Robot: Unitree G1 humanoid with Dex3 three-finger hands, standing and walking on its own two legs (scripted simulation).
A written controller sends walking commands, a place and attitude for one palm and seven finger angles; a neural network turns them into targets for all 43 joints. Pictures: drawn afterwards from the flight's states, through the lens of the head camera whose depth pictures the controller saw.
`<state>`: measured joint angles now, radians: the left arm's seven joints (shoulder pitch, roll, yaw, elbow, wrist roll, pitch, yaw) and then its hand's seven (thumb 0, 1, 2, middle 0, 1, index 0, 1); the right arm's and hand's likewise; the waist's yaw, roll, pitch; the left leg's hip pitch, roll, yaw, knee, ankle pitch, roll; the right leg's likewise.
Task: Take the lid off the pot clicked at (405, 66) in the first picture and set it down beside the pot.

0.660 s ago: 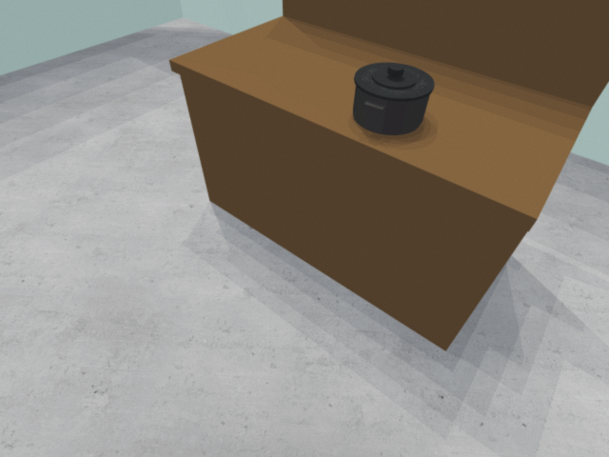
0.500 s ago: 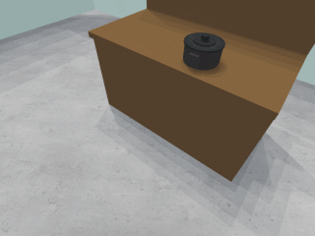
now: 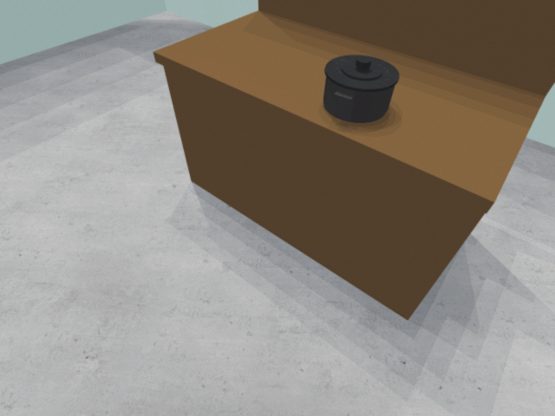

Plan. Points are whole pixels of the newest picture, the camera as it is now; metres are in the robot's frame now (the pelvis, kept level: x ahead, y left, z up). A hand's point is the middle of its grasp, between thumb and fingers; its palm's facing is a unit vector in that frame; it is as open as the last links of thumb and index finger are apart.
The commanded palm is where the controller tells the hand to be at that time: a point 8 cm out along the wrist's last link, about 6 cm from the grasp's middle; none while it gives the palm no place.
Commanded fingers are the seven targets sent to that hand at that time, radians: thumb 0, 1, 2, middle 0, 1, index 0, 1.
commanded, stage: walk to a spot facing it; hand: left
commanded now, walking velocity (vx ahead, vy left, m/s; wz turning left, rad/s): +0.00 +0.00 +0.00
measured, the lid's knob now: (363, 62) +1.00 -0.18 +0.06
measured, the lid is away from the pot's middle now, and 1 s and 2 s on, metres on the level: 0.00 0.00 0.00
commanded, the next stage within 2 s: turn to face it in 1.34 s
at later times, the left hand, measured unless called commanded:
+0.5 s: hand out of the picture +0.02 +0.24 -0.19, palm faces +0.19 -0.96 -0.22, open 7.4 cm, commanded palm none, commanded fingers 0.00 0.90 0.90 -0.20 -0.30 -0.20 -0.30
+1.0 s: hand out of the picture +0.15 +0.23 -0.16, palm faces +0.49 -0.84 -0.24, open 7.4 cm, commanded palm none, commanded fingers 0.00 0.90 0.90 -0.20 -0.30 -0.20 -0.30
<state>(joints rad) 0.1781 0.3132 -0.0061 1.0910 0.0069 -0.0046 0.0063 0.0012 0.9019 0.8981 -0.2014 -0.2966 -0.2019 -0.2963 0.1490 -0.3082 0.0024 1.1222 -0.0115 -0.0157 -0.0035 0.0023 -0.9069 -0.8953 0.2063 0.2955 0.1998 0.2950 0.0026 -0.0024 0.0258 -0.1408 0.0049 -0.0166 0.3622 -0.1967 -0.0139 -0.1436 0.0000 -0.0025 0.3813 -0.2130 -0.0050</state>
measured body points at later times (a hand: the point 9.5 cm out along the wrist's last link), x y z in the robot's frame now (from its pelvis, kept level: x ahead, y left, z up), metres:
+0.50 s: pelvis +0.01 +0.03 -0.02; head +0.01 +0.05 +0.43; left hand +0.01 +0.29 -0.18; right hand +0.07 -0.22 -0.16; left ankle +0.01 +0.11 -0.75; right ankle -0.01 -0.11 -0.71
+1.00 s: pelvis +0.16 +0.01 -0.01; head +0.18 +0.01 +0.44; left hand +0.13 +0.27 -0.14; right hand +0.29 -0.22 -0.17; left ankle +0.04 +0.10 -0.66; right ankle +0.22 -0.07 -0.75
